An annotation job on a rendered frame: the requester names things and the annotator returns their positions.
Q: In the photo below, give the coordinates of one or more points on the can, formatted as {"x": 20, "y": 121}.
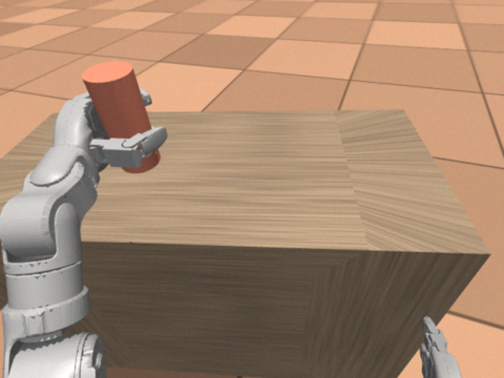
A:
{"x": 117, "y": 98}

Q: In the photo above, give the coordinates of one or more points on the left robot arm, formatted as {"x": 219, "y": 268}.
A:
{"x": 42, "y": 252}

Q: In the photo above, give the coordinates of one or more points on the right robot hand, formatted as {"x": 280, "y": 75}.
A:
{"x": 436, "y": 360}

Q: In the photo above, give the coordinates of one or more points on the left robot hand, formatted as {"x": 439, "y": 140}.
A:
{"x": 78, "y": 124}

